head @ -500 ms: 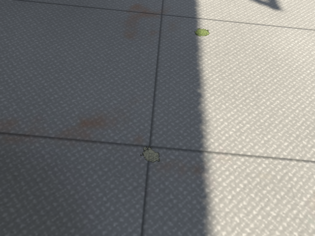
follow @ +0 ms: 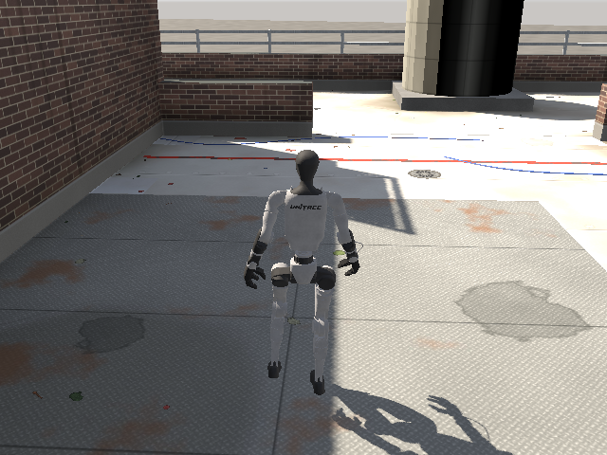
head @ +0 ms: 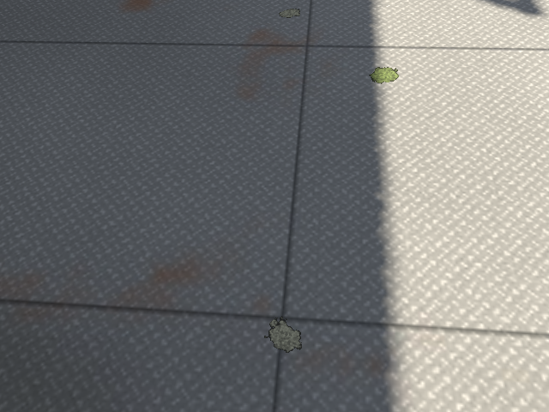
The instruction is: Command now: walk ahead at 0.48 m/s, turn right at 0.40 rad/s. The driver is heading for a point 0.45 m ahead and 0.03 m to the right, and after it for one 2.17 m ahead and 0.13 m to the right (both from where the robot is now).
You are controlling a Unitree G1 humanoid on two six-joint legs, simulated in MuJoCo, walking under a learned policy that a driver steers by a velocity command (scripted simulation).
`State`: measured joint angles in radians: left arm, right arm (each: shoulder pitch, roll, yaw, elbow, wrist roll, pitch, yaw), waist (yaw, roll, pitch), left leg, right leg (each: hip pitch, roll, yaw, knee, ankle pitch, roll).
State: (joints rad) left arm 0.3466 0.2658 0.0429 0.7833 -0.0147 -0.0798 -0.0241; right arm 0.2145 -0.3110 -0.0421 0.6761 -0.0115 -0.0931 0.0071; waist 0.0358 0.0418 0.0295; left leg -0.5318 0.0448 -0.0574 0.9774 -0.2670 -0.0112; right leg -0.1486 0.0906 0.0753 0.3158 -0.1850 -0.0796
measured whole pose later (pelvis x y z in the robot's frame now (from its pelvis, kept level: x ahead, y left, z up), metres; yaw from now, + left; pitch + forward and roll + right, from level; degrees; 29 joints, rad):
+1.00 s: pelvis +0.26 +0.02 -0.02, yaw -7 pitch +0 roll -1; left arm 0.12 0.30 0.07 0.66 0.00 0.04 0.06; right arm 0.22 -0.32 -0.07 0.75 -0.01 0.02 0.02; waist -0.02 -0.02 0.06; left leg -0.35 -0.01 0.01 0.67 -0.32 0.05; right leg -0.37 -0.03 -0.02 0.88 -0.50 0.05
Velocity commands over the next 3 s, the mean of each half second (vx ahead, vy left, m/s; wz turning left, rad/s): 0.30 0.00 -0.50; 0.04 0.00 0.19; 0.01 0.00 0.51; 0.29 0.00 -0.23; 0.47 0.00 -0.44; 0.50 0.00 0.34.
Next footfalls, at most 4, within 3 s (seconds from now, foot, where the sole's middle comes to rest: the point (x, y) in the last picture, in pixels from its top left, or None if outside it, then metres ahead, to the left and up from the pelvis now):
0.26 left None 0.34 0.10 -0.79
0.66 right None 0.28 -0.14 -0.79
1.32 right None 0.31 -0.13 -0.78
1.68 left None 0.25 0.11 -0.79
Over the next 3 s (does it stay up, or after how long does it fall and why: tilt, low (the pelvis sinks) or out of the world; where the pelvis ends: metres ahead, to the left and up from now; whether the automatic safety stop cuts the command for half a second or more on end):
stays up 0.92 -0.10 0.00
